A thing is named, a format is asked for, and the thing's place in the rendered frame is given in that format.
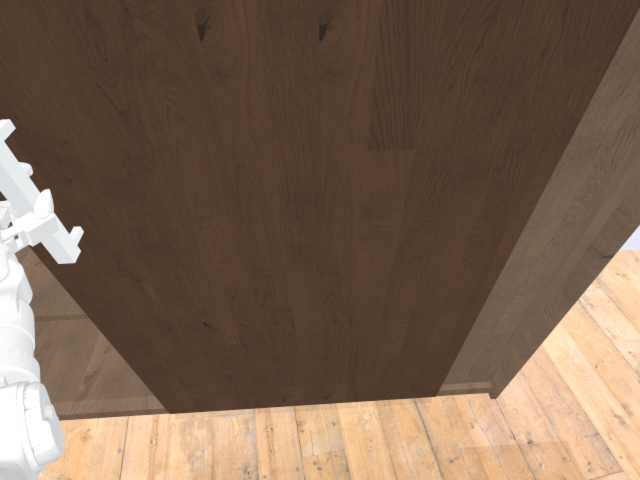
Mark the handle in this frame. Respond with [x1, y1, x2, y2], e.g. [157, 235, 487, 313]
[0, 119, 84, 264]

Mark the robot left hand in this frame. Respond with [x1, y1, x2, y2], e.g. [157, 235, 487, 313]
[0, 162, 58, 253]

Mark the left robot upper arm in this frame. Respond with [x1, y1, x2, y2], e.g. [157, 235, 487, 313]
[0, 381, 63, 480]

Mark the wardrobe door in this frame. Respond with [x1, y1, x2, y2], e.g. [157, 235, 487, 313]
[0, 0, 640, 414]
[443, 8, 640, 384]

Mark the left robot forearm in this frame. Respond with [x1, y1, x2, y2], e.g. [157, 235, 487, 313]
[0, 243, 40, 387]

